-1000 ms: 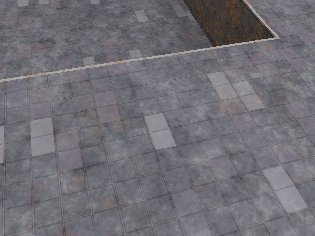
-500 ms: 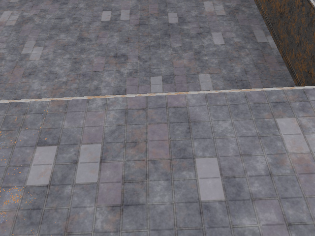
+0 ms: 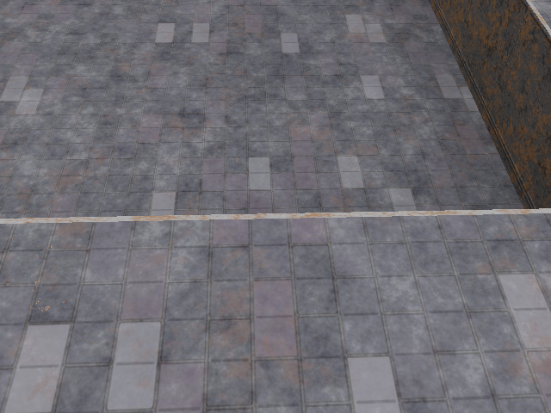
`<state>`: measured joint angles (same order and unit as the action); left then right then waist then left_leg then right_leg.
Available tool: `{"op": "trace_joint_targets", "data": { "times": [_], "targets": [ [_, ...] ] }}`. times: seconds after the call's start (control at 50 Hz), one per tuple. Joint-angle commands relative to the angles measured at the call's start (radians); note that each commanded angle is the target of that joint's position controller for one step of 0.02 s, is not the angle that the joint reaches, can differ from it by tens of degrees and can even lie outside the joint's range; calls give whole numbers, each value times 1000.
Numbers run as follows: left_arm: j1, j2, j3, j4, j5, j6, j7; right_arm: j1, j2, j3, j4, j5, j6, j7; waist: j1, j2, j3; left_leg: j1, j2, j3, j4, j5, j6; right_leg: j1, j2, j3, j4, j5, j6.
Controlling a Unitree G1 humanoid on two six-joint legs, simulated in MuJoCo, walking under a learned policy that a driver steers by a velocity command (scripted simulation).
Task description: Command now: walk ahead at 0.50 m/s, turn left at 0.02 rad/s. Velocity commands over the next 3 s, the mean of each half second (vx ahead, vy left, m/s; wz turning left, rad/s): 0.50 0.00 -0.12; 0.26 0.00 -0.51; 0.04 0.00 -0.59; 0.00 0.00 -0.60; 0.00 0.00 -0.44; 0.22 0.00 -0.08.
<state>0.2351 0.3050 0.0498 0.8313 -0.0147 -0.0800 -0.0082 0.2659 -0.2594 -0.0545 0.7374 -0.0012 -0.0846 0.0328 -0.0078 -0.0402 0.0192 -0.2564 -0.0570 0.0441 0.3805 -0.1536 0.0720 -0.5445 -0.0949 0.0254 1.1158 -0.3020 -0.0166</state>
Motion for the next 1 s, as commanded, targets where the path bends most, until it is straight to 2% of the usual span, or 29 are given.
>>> {"op": "trace_joint_targets", "data": {
  "times": [0.02,0.06,0.14,0.24,0.3,0.32,0.34,0.36,0.38,0.4,0.42,0.44,0.46,0.48,0.5,0.54,0.58,0.62,0.66,0.72,0.78,0.8,0.82,0.84,0.86,0.88,0.9,0.94,1.0],
  "targets": [
    [37,47,14,-53,10,12,7,-27,-128,-32,-45,1,-31,-5,36,105,-30,70,274,-252,-240,176,191,-108,-56,38,-65,105,22],
    [-36,42,12,-76,16,12,6,3,-140,-35,-23,2,-28,-15,18,89,-5,85,265,-214,-256,189,183,-152,-57,37,-175,217,33],
    [-171,20,1,-111,11,-1,-8,58,-164,-37,14,10,-18,-26,-32,88,23,107,234,-137,-258,175,141,-112,-21,6,-419,404,28],
    [-304,30,-3,-170,-1,-13,-34,142,-184,-41,72,19,4,-31,-76,94,54,250,291,-150,-197,169,130,-130,12,-6,-557,351,2],
    [-272,53,2,-175,-4,-16,-49,124,-203,-49,87,19,17,-40,-45,121,25,341,322,-124,-124,315,98,-75,37,-30,-590,237,-45],
    [-216,71,11,-164,-2,-15,-49,104,-210,-51,86,17,22,-43,-9,131,-14,347,310,-95,-53,482,80,20,69,-58,-603,214,-67],
    [-93,102,32,-128,1,-13,-44,89,-202,-48,83,14,28,-47,54,119,-92,326,268,-43,101,641,54,193,113,-90,-624,228,-94],
    [67,161,57,-91,1,-9,-35,94,-177,-35,63,-1,30,-56,111,73,-207,183,225,10,336,562,14,461,55,0,-593,283,-137],
    [171,273,85,-84,11,-4,-30,194,-83,-2,25,-15,8,-47,86,-152,-342,-243,79,42,729,148,-68,862,-185,465,-626,177,-306],
    [195,215,69,-74,-7,0,-34,175,-88,3,37,-10,-21,-38,100,-204,-406,-441,3,-102,894,-395,-78,961,-257,765,-793,46,-366],
    [143,164,52,-87,-5,0,-31,90,-163,-16,12,22,-42,-25,108,-136,-274,-544,66,-154,958,-353,-60,872,-230,654,-812,-16,-314],
    [80,140,46,-106,2,2,-28,15,-163,-13,-8,31,-53,-24,92,-53,-173,-545,109,-135,920,-267,-47,726,-188,525,-822,36,-282],
    [33,118,40,-116,7,3,-28,-18,-152,-14,-16,13,-54,-27,60,12,-103,-506,140,-124,836,-204,-49,582,-152,438,-844,110,-267],
    [4,89,31,-125,10,2,-27,-14,-151,-22,-15,0,-46,-32,23,13,-77,-435,165,-131,764,-161,-51,482,-117,383,-872,176,-252],
    [-17,80,29,-136,14,4,-28,-7,-143,-24,-20,-5,-35,-35,1,-16,-67,-388,167,-130,726,-143,-61,422,-92,357,-893,214,-253],
    [-1,101,39,-132,7,4,-18,-3,-117,-21,-26,-12,-20,-40,-10,-24,-60,-359,160,-112,665,-120,-89,348,-76,308,-915,281,-276],
    [28,131,49,-124,6,6,-1,-80,-109,-17,-55,-13,-15,-48,1,-19,-14,-382,147,-101,546,-21,-112,301,-62,268,-919,394,-272],
    [56,134,52,-115,1,16,16,-146,-86,-10,-74,-19,-17,-50,17,-20,-15,-333,108,-91,397,106,-119,273,-12,193,-863,574,-227],
    [87,132,53,-108,-7,35,31,-191,-72,-7,-87,-18,-24,-40,38,-51,-55,-248,53,-75,284,245,-113,261,25,165,-800,632,-185],
    [141,119,48,-95,-9,60,44,-235,-85,-16,-109,-12,-23,-35,51,-74,-80,-188,2,-94,190,265,-102,297,20,236,-698,588,-155],
    [97,117,49,-126,-8,76,62,-203,-121,-32,-110,-24,-25,-34,10,-89,-78,-147,8,-129,89,189,-76,354,16,349,-574,508,-136],
    [72,102,43,-142,-10,77,64,-152,-124,-35,-102,-26,-32,-37,-26,-76,-99,-50,39,-123,7,324,-54,333,52,347,-493,445,-105],
    [67,51,26,-177,6,72,65,-67,-189,-47,-101,-44,-35,-46,-46,41,-215,189,220,-255,58,695,12,218,122,279,-261,254,-53],
    [262,10,16,-176,-1,70,64,-31,-185,-37,-114,-59,-12,-47,21,326,-376,469,501,-520,128,1059,208,14,260,188,31,-461,6],
    [358,125,34,-155,-1,73,53,-44,-143,-31,-115,-12,13,-40,39,311,-449,447,556,-634,112,794,251,-35,170,174,176,-460,32],
    [263,169,54,-160,-18,92,54,-93,-104,-21,-134,-2,32,-46,16,232,-325,359,486,-554,69,528,228,-102,132,133,252,-367,65],
    [179,165,57,-175,-22,117,64,-132,-83,-12,-139,-8,50,-51,7,154,-228,245,419,-459,25,322,189,-124,108,92,261,-296,86],
    [137,137,61,-200,-23,153,77,-211,-101,-10,-147,-31,69,-59,30,168,-108,17,338,-318,-53,194,169,-52,88,66,263,-207,107],
    [149,75,48,-218,-16,152,75,-227,-108,-20,-131,-36,72,-65,45,197,-106,-19,292,-174,-73,260,171,24,87,10,121,-146,110]
  ]
}}
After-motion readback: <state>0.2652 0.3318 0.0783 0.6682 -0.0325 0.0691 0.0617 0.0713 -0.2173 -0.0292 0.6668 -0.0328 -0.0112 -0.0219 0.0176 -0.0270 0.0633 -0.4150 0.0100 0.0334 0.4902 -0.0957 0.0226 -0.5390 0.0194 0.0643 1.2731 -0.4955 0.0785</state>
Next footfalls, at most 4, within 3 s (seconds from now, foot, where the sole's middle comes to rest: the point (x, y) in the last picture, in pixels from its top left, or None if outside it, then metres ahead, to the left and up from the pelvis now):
0.36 right None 0.36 -0.15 -0.78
0.82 left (279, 355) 0.63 -0.01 -0.78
1.20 right None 0.42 -0.20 -0.78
1.68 left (289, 388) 0.54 -0.03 -0.78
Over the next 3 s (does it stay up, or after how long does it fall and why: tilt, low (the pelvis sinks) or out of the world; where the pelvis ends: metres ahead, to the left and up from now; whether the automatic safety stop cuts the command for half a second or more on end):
stays up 0.41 -0.21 0.00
